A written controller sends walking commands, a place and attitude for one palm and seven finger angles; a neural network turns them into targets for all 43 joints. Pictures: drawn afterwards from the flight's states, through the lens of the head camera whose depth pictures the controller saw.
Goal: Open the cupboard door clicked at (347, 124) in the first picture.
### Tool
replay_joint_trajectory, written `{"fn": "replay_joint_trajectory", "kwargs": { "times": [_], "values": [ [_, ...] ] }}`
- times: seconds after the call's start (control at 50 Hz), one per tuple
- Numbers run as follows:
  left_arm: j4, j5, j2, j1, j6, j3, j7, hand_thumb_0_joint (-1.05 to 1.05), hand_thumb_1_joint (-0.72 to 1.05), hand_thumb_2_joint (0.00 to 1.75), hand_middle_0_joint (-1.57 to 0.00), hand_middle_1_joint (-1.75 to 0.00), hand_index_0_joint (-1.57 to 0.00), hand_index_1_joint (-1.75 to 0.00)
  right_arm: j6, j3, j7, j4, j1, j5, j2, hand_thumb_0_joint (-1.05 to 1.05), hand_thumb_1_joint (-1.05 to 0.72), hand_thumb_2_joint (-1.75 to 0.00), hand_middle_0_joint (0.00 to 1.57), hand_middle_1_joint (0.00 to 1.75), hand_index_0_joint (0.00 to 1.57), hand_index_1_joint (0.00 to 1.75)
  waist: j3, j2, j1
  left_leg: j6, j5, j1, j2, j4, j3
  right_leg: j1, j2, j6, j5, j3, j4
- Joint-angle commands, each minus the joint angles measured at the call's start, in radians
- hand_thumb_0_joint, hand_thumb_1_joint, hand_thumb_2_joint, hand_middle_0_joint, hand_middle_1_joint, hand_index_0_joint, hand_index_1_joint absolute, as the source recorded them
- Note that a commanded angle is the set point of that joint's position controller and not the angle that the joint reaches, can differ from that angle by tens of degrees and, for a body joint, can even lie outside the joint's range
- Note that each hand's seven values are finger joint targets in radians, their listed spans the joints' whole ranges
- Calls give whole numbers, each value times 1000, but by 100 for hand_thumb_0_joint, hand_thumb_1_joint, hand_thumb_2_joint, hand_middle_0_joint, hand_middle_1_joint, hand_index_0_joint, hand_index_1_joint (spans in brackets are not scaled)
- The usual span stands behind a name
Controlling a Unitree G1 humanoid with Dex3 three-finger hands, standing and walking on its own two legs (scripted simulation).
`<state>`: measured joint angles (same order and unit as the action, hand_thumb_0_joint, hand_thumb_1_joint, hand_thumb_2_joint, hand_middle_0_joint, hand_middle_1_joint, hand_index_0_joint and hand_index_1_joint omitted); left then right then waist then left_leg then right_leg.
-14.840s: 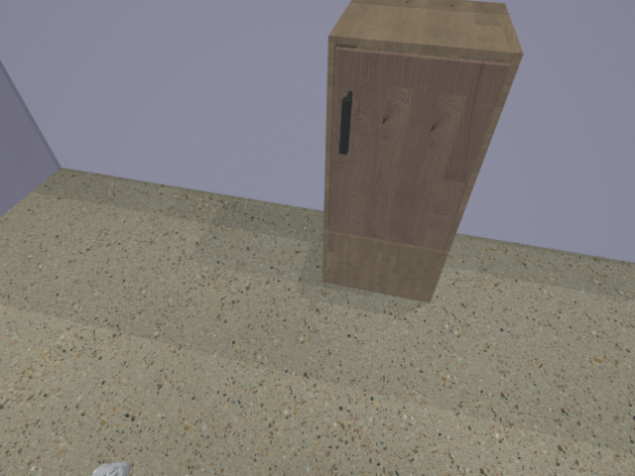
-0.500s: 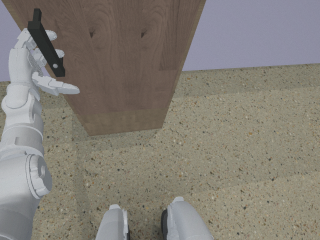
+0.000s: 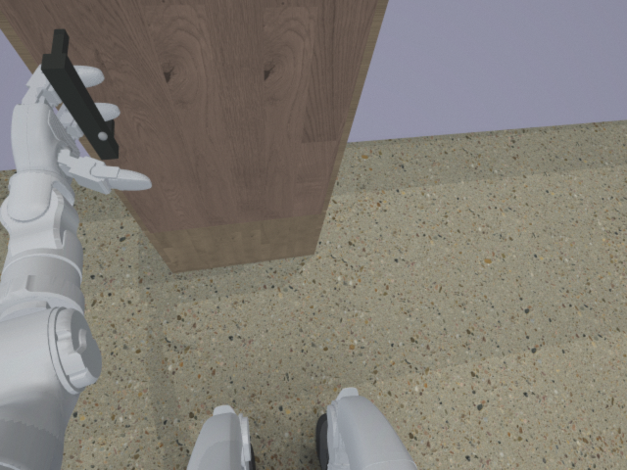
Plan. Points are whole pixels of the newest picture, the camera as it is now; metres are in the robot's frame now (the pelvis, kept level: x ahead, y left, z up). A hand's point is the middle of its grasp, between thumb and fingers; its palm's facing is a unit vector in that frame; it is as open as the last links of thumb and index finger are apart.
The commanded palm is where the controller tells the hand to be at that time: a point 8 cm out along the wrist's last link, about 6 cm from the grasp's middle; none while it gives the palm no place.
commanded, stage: close the thumb around the handle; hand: left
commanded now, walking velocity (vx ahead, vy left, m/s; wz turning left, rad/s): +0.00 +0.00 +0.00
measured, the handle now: (87, 100) +0.56 +0.23 +0.07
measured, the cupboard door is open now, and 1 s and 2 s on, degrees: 0 1 46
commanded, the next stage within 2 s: pull the door open along its arc in 0.74 s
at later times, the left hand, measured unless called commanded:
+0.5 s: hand (107, 138) +0.50 +0.21 +0.06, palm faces +0.09 -1.00 -0.02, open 8.4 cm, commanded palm +0.48 +0.24 +0.06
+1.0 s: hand (108, 144) +0.49 +0.20 +0.06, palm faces +0.09 -1.00 -0.02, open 5.8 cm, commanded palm +0.45 +0.25 +0.06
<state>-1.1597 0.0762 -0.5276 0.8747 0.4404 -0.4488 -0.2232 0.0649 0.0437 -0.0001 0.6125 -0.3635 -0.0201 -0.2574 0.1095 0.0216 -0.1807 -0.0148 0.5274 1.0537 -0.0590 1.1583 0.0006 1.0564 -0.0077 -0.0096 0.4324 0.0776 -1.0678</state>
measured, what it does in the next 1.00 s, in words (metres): stands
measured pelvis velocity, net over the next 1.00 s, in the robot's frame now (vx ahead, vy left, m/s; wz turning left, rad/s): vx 0.00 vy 0.00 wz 0.00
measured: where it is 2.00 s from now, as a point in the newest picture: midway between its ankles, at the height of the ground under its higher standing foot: outside the picture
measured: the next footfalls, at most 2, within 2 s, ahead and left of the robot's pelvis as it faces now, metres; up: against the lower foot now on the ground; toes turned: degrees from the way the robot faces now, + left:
none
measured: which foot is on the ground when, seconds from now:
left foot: down 0.00-1.00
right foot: down 0.00-1.00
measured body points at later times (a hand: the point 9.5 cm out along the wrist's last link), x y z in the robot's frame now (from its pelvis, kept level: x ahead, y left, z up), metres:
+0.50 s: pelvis +0.00 +0.01 +0.00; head +0.14 +0.03 +0.43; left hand +0.49 +0.26 +0.07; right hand +0.02 -0.26 -0.11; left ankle +0.00 +0.11 -0.65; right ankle +0.03 -0.12 -0.65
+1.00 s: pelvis +0.00 +0.00 +0.00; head +0.14 +0.02 +0.43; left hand +0.48 +0.26 +0.07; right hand +0.02 -0.27 -0.11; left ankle +0.00 +0.11 -0.65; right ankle +0.03 -0.12 -0.65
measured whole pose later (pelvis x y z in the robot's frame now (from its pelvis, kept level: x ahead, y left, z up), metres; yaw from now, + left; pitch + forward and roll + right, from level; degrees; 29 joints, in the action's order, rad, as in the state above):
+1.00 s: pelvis +0.00 +0.00 +0.00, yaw +0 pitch +23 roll -3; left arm -1.10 0.09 -0.47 0.80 0.46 -0.42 -0.20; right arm 0.07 0.03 0.00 0.62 -0.37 -0.02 -0.26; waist 0.12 0.02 -0.16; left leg -0.01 0.52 1.01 -0.06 1.14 0.00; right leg 1.02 -0.01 -0.01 0.43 0.07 -1.05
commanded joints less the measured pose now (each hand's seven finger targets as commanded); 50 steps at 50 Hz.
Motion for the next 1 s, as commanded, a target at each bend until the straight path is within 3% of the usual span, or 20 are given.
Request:
{"fn": "replay_joint_trajectory", "kwargs": {
  "times": [0.0,0.04,0.08,0.14,0.16,0.2,0.26,0.28,0.36,0.4,0.42,0.48,0.52,0.68,0.74,0.76,0.82,0.84,0.88,0.98],
  "values": [
    [219,18,-248,413,64,-3,-7,0,-50,30,-30,-120,-30,-120,-16,-66,13,-43,-173,-3,-182,0,-90,-90,20,30,20,30,501,133,-2,-12,-381,-291,37,-131,-40,-295,-30,-2,-303,-53,102],
    [252,27,-218,404,77,9,-9,0,-44,32,-30,-121,-30,-121,-19,-70,10,-44,-177,-6,-181,0,-90,-90,20,30,20,30,534,157,2,-9,-439,-352,35,-126,-46,-272,-33,-7,-324,-46,95],
    [259,31,-239,402,83,-10,-8,0,-33,37,-31,-122,-31,-122,-17,-72,10,-37,-177,-7,-185,0,-90,-90,20,30,20,30,547,151,8,-3,-453,-363,32,-127,-53,-274,-33,-6,-325,-41,92],
    [216,29,-228,384,70,-7,-3,0,-16,44,-32,-124,-32,-124,-14,-72,10,-34,-179,-5,-184,0,-90,-90,20,30,20,30,499,116,-1,-8,-429,-331,33,-129,-51,-272,-34,-6,-316,-39,96],
    [240,27,-218,409,70,9,-1,0,-11,47,-33,-124,-33,-124,-13,-71,10,-33,-175,-4,-182,0,-90,-90,20,30,20,30,501,156,-2,-4,-441,-345,32,-133,-51,-261,-31,-5,-320,-39,96],
    [232,20,-184,387,67,31,6,0,0,52,-34,-125,-34,-125,-12,-73,6,-34,-174,-5,-181,0,-90,-90,20,30,20,30,487,158,3,1,-439,-372,31,-141,-58,-233,-33,-8,-292,-30,100],
    [272,21,-204,385,81,12,18,0,17,59,-35,-127,-35,-127,-11,-76,5,-37,-174,-8,-183,0,-90,-90,20,30,20,30,528,172,12,6,-492,-413,28,-139,-63,-235,-34,-10,-313,-27,94],
    [256,22,-193,381,81,17,22,0,23,61,-35,-128,-35,-128,-9,-76,4,-34,-173,-7,-182,0,-90,-90,20,30,20,30,509,141,7,6,-480,-398,28,-140,-65,-234,-35,-9,-306,-25,96],
    [237,17,-156,388,86,41,35,0,45,71,-37,-130,-37,-130,-10,-75,3,-32,-168,-9,-180,0,-90,-90,20,30,20,30,474,155,3,10,-461,-398,28,-147,-70,-202,-33,-10,-277,-19,95],
    [213,10,-175,390,81,27,46,0,56,76,-38,-131,-38,-131,-9,-75,3,-31,-170,-9,-184,0,-90,-90,20,30,20,30,451,118,1,7,-419,-361,29,-151,-70,-210,-33,-9,-258,-21,97],
    [223,7,-154,410,83,49,48,0,62,78,-38,-132,-38,-132,-11,-75,2,-31,-166,-9,-181,0,-90,-90,20,30,20,30,452,122,-10,3,-401,-363,31,-151,-63,-208,-32,-7,-253,-25,102],
    [232,-4,-171,416,98,42,50,0,79,85,-39,-134,-39,-134,-13,-75,3,-28,-169,-13,-182,0,-90,-90,20,30,20,30,479,141,1,7,-421,-383,31,-146,-69,-205,-30,-11,-259,-26,95],
    [233,1,-135,418,100,68,46,0,90,90,-40,-135,-40,-135,-15,-76,2,-32,-165,-11,-179,0,-90,-90,20,30,20,30,479,126,-8,5,-406,-379,32,-147,-67,-206,-30,-10,-253,-25,98],
    [252,12,-157,424,105,52,35,0,90,90,-40,-135,-40,-135,-14,-76,6,-22,-168,-12,-181,0,-90,-90,20,30,20,30,523,145,-1,4,-442,-398,33,-140,-64,-233,-31,-9,-291,-32,99],
    [280,12,-182,392,112,33,34,0,90,90,-40,-135,-40,-135,-13,-77,5,-30,-170,-12,-180,0,-90,-90,20,30,20,30,543,145,18,2,-464,-396,36,-141,-58,-277,-32,-12,-323,-36,97],
    [259,16,-152,381,107,51,32,0,90,90,-40,-135,-40,-135,-13,-77,4,-28,-162,-9,-176,0,-90,-90,20,30,20,30,526,143,8,0,-444,-383,38,-139,-52,-269,-31,-8,-317,-38,104],
    [242,14,-182,405,99,38,30,0,90,90,-40,-135,-40,-135,-13,-73,9,-26,-160,-5,-179,0,-90,-90,20,30,20,30,464,103,-1,-8,-377,-314,41,-147,-46,-289,-31,-5,-293,-47,115],
    [244,14,-214,405,104,11,30,0,90,90,-40,-135,-40,-135,-14,-73,12,-26,-164,-7,-181,0,-90,-90,20,30,20,30,476,102,3,-11,-382,-312,41,-144,-44,-302,-31,-6,-303,-50,113],
    [258,21,-189,344,104,19,21,0,90,90,-40,-135,-40,-135,-14,-75,10,-36,-157,-4,-176,0,-90,-90,20,30,20,30,504,129,21,-7,-402,-330,43,-150,-38,-319,-29,-7,-322,-48,111],
    [308,51,-150,194,95,24,2,0,90,90,-40,-135,-40,-135,-12,-80,3,-61,-142,3,-170,0,-90,-90,20,30,20,30,523,112,55,-6,-448,-344,43,-162,-22,-376,-29,-8,-379,-48,115]
  ]
}}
